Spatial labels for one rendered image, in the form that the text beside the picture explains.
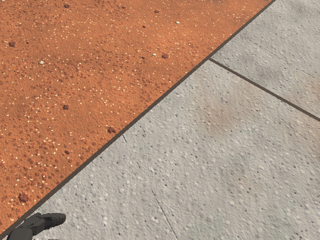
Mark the robot left hand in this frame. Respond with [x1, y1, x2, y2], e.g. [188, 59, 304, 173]
[6, 212, 66, 240]

